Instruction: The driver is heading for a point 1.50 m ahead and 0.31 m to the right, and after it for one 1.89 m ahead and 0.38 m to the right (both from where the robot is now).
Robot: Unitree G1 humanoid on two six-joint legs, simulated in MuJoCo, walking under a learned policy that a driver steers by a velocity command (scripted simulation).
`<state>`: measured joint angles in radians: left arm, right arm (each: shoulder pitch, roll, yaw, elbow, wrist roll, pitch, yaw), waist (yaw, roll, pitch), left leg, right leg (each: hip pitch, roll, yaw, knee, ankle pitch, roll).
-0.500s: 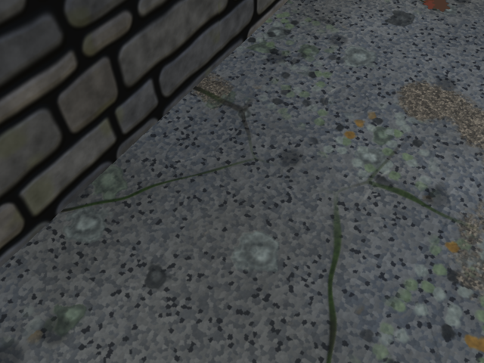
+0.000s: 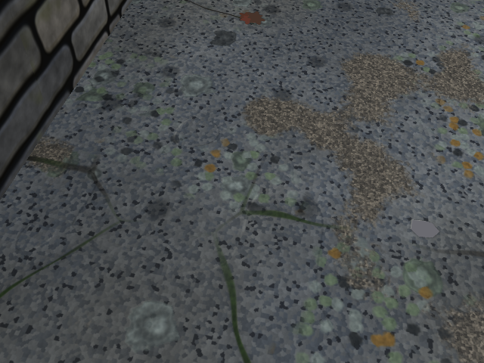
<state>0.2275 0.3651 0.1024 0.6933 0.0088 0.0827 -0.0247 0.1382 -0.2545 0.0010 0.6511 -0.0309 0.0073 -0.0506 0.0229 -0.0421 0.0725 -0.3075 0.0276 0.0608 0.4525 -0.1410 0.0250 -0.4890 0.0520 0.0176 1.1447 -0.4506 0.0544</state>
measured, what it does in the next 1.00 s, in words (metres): steps on the spot, turning right: right foot, then left foot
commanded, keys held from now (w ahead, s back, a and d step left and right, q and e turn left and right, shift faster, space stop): e+shift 0.46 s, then shift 0.46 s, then w+shift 0.06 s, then w+q+shift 0.02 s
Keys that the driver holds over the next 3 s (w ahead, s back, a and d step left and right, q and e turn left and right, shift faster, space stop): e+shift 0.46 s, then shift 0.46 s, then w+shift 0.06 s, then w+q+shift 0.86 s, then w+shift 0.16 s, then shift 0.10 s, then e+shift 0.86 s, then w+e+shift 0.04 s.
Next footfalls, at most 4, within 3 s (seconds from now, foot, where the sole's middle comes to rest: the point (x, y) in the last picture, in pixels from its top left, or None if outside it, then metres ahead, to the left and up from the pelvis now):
0.22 right None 0.02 -0.12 -0.78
0.68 left None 0.13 0.03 -0.78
1.02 right None -0.04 -0.11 -0.78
1.48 left None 0.44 -0.07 -0.78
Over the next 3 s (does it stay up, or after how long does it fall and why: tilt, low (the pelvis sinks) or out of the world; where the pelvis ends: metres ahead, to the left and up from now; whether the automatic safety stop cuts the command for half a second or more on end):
stays up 1.07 -0.13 0.00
